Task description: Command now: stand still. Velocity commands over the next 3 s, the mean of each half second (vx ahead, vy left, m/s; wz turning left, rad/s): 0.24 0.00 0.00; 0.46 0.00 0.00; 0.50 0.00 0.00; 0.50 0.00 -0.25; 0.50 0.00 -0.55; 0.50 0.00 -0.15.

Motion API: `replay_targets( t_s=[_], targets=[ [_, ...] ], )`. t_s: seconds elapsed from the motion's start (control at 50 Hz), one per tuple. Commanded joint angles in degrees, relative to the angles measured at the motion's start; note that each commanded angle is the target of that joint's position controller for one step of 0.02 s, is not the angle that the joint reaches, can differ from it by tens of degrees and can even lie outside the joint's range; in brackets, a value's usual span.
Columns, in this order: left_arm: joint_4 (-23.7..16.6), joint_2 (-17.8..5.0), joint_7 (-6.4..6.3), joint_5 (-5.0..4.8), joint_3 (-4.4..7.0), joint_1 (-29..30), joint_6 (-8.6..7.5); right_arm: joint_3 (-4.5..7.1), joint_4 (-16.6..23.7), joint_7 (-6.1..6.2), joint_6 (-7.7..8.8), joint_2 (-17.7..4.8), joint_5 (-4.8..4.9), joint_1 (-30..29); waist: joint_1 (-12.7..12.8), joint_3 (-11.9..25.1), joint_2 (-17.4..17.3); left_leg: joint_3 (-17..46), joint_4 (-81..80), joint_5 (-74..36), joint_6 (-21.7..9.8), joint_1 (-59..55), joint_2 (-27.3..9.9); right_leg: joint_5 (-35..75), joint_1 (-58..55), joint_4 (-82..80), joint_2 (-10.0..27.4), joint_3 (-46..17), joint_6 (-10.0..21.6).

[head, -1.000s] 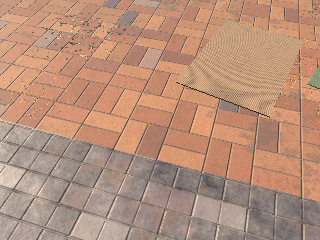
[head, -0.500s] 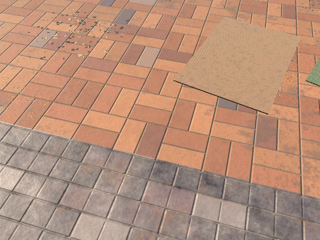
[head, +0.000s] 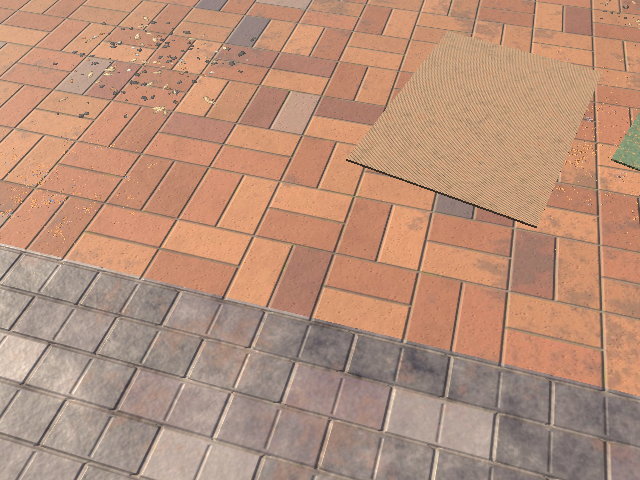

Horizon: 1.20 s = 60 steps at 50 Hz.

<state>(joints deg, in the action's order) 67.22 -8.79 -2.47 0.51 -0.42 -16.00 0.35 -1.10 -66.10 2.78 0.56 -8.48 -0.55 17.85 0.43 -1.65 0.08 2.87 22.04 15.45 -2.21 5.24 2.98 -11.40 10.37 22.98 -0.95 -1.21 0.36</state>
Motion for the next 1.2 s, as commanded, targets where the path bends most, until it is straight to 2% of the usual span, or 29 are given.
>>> replay_targets(
  t_s=[0.02,0.08,0.14,0.2,0.24,0.28,0.32,0.34,0.36,0.38,0.4,0.42,0.44,0.46,0.5,0.54,0.7,0.76,0.8,0.82,0.84,0.86,0.88,0.9,0.92,0.96,1.0,1.06,1.2],
  targets=[
    [-0.3,-4.3,-0.16,0.0,0.62,-3.9,-0.16,0.66,0.3,0.16,0.18,-4.3,-0.01,4.7,0.0,-2.8,-0.3,5.0,-4.1,-10.2,-1.3,5.1,-6.7,7.5,-1.6,-2.6,5.3,-4.7,1.7],
    [-0.1,-3.8,-0.15,0.07,0.53,-4.4,-0.14,0.61,0.1,0.15,0.19,-3.9,-0.11,5.4,-0.1,-1.8,-0.4,5.0,-4.9,-5.4,-1.5,4.8,-6.3,3.6,-2.0,-2.9,4.8,-4.4,1.8],
    [-1.4,-4.6,0.25,0.52,1.22,-3.4,0.2,2.04,0.6,-0.03,-0.44,-6.8,-0.29,6.4,-0.9,-4.7,-3.7,8.2,-6.4,19.2,-4.5,7.4,-6.0,-15.4,3.5,3.1,0.4,-1.3,3.2],
    [-4.9,-2.0,1.32,1.9,0.86,0.8,-0.67,3.46,0.3,-0.2,-0.55,-9.0,-0.32,11.3,-3.4,-11.0,-9.0,22.1,-13.5,34.1,-10.8,6.0,-15.7,-15.7,16.7,15.8,-1.0,3.9,3.3],
    [-7.3,-3.1,1.83,1.82,1.27,3.3,-2.08,3.95,0.7,-0.43,0.23,-9.0,-0.82,11.4,-3.6,-12.1,-7.8,24.9,-14.8,28.2,-13.0,4.9,-18.7,-14.4,20.7,20.7,1.7,3.3,3.6],
    [-8.9,-3.9,2.49,1.28,1.76,3.4,-3.41,4.37,1.3,-0.67,1.21,-9.2,-1.02,10.4,-2.5,-11.3,-7.0,22.1,-12.9,19.7,-12.7,2.9,-18.4,-14.9,20.6,18.2,2.9,3.1,4.0],
    [-8.2,-3.2,2.9,0.4,2.14,-1.3,-4.34,4.6,2.4,-0.83,1.84,-9.2,-0.26,7.3,0.9,-9.2,-6.2,15.8,-9.3,12.7,-10.3,7.7,-15.0,-8.6,8.6,9.1,1.1,5.5,4.2],
    [-6.0,-2.9,2.86,-0.01,2.57,-7.8,-4.56,4.53,3.2,-0.93,2.05,-8.8,0.03,4.9,4.1,-7.6,-4.8,12.0,-5.2,9.2,-8.6,14.0,-12.2,-5.6,-3.3,3.7,-1.2,6.6,4.2],
    [-3.8,-4.7,2.47,0.15,3.54,-14.8,-4.82,4.06,4.2,-1.22,2.74,-7.3,-0.17,3.3,7.0,-5.1,-0.1,7.0,3.9,3.9,-6.7,20.9,-8.4,-6.0,-15.3,0.3,0.6,1.9,4.4],
    [-2.8,-11.0,1.86,0.75,5.2,-22.6,-5.04,2.77,6.8,-1.9,3.51,-2.7,0.16,1.9,9.5,-1.1,14.8,-3.2,23.8,7.4,-3.3,29.9,-0.4,-21.7,-23.0,-11.1,15.2,-21.3,8.0],
    [-1.0,-12.5,2.04,0.23,5.63,-26.0,-4.1,3.63,8.1,-2.34,3.59,-5.9,-1.41,1.6,8.1,-1.8,15.5,-3.9,36.6,15.6,-3.1,35.8,0.6,-26.8,-20.7,-15.5,22.4,-36.1,11.7],
    [-3.2,-9.4,2.05,0.56,4.75,-18.7,-3.77,3.85,8.0,-2.84,3.49,-6.3,-2.27,0.6,4.0,-6.8,6.4,-1.5,43.1,11.1,-3.8,37.2,-3.7,-28.1,-14.5,-15.1,21.8,-32.6,11.7],
    [-5.4,-8.1,2.3,0.58,4.33,-13.2,-4.14,3.4,7.9,-3.41,3.82,-4.4,-1.95,0.0,2.3,-8.8,2.3,-0.7,43.8,5.3,-3.8,36.5,-5.6,-22.8,-9.8,-15.6,19.7,-27.0,11.2],
    [-6.5,-7.4,2.29,0.58,4.0,-10.2,-4.63,3.32,7.7,-3.82,4.13,-3.6,-1.44,0.1,0.6,-8.6,1.1,-0.8,42.5,1.2,-3.4,34.5,-6.9,-15.7,-7.8,-16.4,17.2,-21.5,10.3],
    [-6.2,-5.2,2.05,0.48,3.03,-10.6,-5.64,3.76,7.6,-4.34,3.53,-4.5,-1.72,0.4,-0.5,-6.4,2.0,-2.6,40.7,-2.4,-2.2,32.9,-7.4,-1.4,-8.8,-16.2,13.6,-13.3,9.0],
    [-4.5,-5.0,1.86,0.27,2.6,-14.4,-6.18,4.12,8.2,-4.47,2.74,-4.9,-1.55,-0.9,-0.7,-4.9,3.4,-4.8,40.1,-3.7,-1.5,34.6,-6.5,14.5,-11.9,-14.2,12.3,-8.2,8.5],
    [-3.4,-5.4,1.08,0.43,1.36,-18.2,-6.64,2.7,15.9,-4.48,2.04,-3.0,-0.34,-20.3,1.9,-7.5,5.6,-11.7,16.3,-11.4,-1.5,28.9,-2.3,36.4,-9.5,-14.1,10.0,-0.6,7.8],
    [-3.3,-7.2,0.7,0.52,1.73,-16.8,-7.08,3.49,15.6,-3.62,2.28,-5.6,-0.24,-16.4,-1.1,-4.1,6.3,-12.2,12.4,-9.7,-4.8,20.0,0.5,54.4,-13.2,-7.3,11.7,0.6,7.1],
    [-3.6,-8.6,0.53,0.68,2.22,-14.7,-6.8,4.97,11.5,-2.82,3.01,-8.2,-0.15,-3.3,-6.8,2.8,6.6,-10.6,9.7,-8.1,-7.2,7.9,2.2,59.7,-14.8,7.7,11.9,1.1,6.9],
    [-4.0,-8.9,0.79,0.3,2.36,-13.4,-6.59,5.82,9.1,-2.34,3.43,-9.5,-0.7,4.7,-10.6,6.3,5.5,-8.4,5.5,-9.1,-8.5,-2.8,-0.2,51.0,-9.6,19.1,10.5,2.1,6.7],
    [-5.5,-6.2,1.25,0.13,1.78,-14.2,-6.51,7.19,7.7,-1.93,3.57,-14.2,-2.13,12.6,-12.0,12.3,-1.1,6.8,4.4,0.4,-11.3,-14.3,-13.5,27.0,0.8,37.2,6.6,4.3,6.6],
    [-5.8,-1.5,2.05,-1.46,1.66,-20.8,-6.21,7.67,8.5,-2.55,2.93,-16.1,-1.84,10.9,-6.5,17.1,-12.2,38.1,-4.5,3.6,-20.8,-24.1,-27.5,-18.1,19.8,58.9,-4.8,2.7,4.8],
    [-6.9,-6.5,2.0,-0.06,2.67,-15.4,-5.82,7.44,9.2,-3.12,2.67,-14.2,0.05,4.2,-5.4,10.7,-3.8,36.0,-9.0,13.0,-20.3,-17.1,-25.0,-13.2,25.8,60.3,-0.6,-2.1,6.0],
    [-9.0,-7.1,2.29,0.48,3.04,-8.9,-5.97,6.25,10.2,-3.29,3.06,-10.0,0.32,-1.0,-4.2,2.9,-1.4,27.7,-10.8,13.2,-18.1,-8.8,-23.2,-8.2,27.4,57.4,2.0,-2.0,6.3],
    [-9.5,-6.1,2.45,0.54,3.09,-6.9,-6.07,5.37,9.8,-3.4,3.71,-6.8,-0.09,-2.7,-2.1,-2.0,1.9,21.6,-12.9,5.8,-15.8,-0.9,-20.7,-5.8,24.8,53.1,3.9,-1.9,6.2],
    [-9.0,-3.4,2.91,1.7,2.93,-8.4,-4.64,4.18,8.1,-2.75,5.01,-4.1,-0.43,-1.4,1.2,-2.6,1.1,12.3,-13.7,-5.0,-12.3,6.3,-16.1,-4.7,18.1,47.3,5.8,-1.9,5.0],
    [-9.5,-2.5,3.36,1.86,2.95,-8.2,-3.55,4.1,6.9,-2.51,5.94,-5.3,-0.34,1.8,2.1,-2.5,-0.5,8.0,-14.0,-12.6,-11.7,7.0,-14.6,-4.0,17.9,44.0,6.0,-0.5,3.9],
    [-12.6,-4.0,3.81,1.82,3.25,-0.3,-2.64,4.18,6.3,-2.55,6.17,-7.4,-0.18,5.1,1.4,-4.2,-1.8,4.1,-15.8,-16.1,-10.9,5.5,-13.1,1.7,24.1,37.5,7.2,1.8,2.5],
    [-18.2,-3.4,4.2,0.52,2.43,16.1,-2.95,3.36,4.9,-2.26,5.92,-7.1,-0.06,13.2,-3.5,-4.6,-3.9,-0.7,-14.2,-30.7,-7.5,-3.4,-11.4,12.4,25.3,16.3,4.5,6.5,1.7]
  ],
)
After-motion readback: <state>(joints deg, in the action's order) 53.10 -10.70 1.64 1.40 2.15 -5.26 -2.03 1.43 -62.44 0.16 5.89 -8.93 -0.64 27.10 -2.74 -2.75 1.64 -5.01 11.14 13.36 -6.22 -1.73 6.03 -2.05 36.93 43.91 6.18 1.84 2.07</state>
